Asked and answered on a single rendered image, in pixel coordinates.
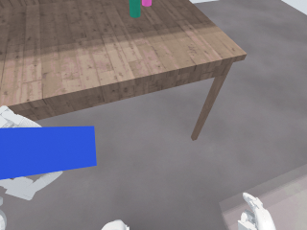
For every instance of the left robot hand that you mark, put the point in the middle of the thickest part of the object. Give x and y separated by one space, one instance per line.
22 187

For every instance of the sponge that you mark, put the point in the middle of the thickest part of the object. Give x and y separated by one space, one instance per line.
35 150

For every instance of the robot left thigh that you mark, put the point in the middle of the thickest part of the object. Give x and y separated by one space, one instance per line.
116 225

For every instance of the right robot hand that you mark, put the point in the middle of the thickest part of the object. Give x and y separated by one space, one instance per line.
260 220

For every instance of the table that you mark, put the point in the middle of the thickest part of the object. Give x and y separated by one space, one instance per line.
62 56

